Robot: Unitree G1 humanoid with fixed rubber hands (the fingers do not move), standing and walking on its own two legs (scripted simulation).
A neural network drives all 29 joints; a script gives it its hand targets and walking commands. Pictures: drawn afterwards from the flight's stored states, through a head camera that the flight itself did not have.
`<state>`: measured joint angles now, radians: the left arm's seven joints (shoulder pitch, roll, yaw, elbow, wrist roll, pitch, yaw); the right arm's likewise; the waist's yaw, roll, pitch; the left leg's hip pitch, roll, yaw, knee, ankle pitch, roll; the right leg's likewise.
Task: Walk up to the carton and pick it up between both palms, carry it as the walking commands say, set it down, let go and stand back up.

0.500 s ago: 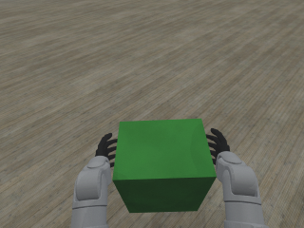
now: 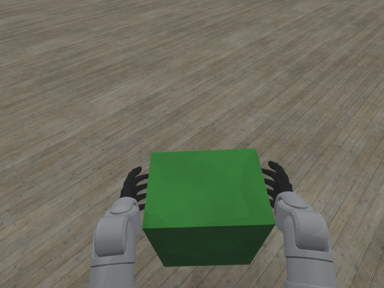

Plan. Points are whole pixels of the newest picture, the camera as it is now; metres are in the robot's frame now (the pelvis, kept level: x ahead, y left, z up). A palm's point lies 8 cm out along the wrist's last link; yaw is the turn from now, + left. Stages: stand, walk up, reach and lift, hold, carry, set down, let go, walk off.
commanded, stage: carry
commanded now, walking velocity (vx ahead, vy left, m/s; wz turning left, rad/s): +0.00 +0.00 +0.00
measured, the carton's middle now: (205, 214) +0.28 +0.00 -0.01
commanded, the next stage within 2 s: hold in 0.04 s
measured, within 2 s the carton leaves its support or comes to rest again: neither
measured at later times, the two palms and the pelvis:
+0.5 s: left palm (124, 208) +0.26 +0.16 +0.05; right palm (273, 207) +0.25 -0.14 +0.05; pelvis -0.01 +0.02 +0.00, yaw -5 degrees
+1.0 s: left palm (126, 202) +0.28 +0.16 +0.05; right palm (273, 203) +0.26 -0.14 +0.05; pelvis -0.02 +0.03 +0.00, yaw -5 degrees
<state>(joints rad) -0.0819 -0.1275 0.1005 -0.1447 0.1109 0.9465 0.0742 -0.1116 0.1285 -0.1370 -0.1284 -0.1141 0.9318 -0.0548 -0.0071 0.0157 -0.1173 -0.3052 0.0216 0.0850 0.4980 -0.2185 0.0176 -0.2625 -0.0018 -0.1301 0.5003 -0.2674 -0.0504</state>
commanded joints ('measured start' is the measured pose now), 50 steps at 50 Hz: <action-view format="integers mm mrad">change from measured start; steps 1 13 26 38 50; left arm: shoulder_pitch -452 -462 -612 -695 -803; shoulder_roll -645 -518 -727 -895 -982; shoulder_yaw -494 -386 -407 -392 -342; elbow -34 78 139 236 368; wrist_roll -181 -76 -116 -102 -76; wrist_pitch -22 -235 -212 -209 -276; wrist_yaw -195 -218 -221 -241 -259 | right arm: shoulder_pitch -406 -451 -486 -624 -755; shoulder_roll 662 736 712 772 885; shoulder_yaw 506 490 414 385 327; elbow -13 144 238 293 488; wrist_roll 174 124 89 83 22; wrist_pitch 4 -222 -209 -243 -287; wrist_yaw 181 161 211 297 330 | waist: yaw -10 80 2 -7 -13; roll -19 -56 7 69 17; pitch -137 -47 13 -9 -81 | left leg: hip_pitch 62 196 292 242 317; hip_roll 113 -91 -41 -4 -37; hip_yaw -99 -156 -193 -229 -216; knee -70 -92 -133 -177 -160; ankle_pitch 87 74 66 -22 86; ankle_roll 22 14 -13 -21 5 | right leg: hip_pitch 26 252 170 239 223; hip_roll -140 -16 42 65 55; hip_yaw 126 314 235 221 237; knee -113 -151 -155 -116 -124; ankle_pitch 77 214 87 99 85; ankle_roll -9 40 -10 -3 -19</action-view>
